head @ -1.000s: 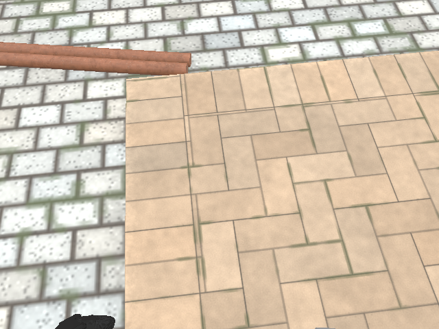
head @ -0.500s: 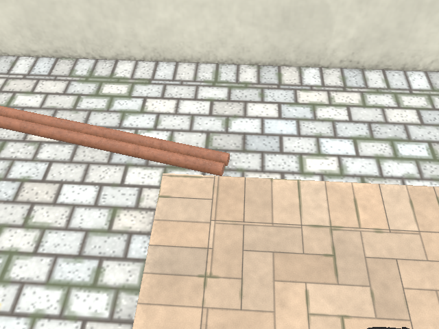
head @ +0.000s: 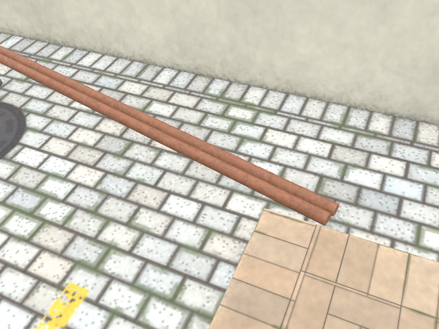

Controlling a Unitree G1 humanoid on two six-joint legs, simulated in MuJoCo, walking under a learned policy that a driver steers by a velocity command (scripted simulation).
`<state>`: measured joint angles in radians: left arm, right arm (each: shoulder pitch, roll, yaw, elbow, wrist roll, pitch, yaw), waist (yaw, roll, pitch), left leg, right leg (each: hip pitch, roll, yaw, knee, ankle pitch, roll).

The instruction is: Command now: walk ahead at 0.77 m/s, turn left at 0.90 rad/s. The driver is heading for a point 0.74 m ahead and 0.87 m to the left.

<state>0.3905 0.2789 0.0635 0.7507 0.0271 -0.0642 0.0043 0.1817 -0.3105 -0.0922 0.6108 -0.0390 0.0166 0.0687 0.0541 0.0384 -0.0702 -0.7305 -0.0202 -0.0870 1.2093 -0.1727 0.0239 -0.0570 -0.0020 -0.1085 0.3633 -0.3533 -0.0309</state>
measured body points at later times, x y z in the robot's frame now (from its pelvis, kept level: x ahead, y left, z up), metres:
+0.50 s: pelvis +0.35 +0.10 -0.01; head +0.37 +0.10 +0.44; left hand +0.37 +0.40 -0.09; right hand +0.51 -0.14 -0.13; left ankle +0.29 +0.10 -0.74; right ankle +0.49 -0.05 -0.67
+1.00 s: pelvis +0.80 +0.27 -0.12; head +0.82 +0.28 +0.33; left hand +0.56 +0.42 -0.24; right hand +1.11 +0.23 -0.23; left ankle +0.72 +0.31 -0.73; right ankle +0.85 +0.15 -0.84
